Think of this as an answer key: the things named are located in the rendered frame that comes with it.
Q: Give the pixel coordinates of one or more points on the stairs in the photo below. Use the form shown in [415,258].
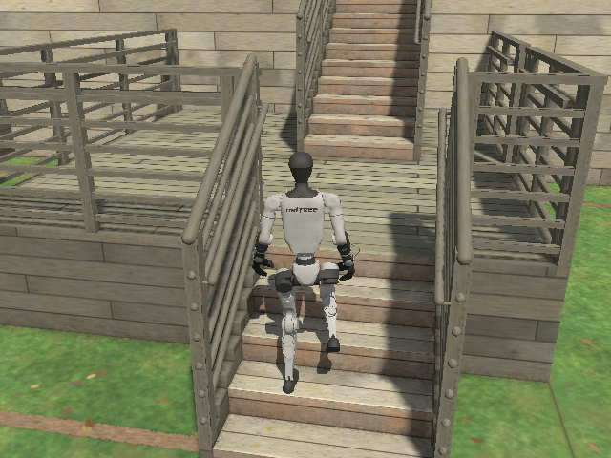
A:
[365,105]
[372,399]

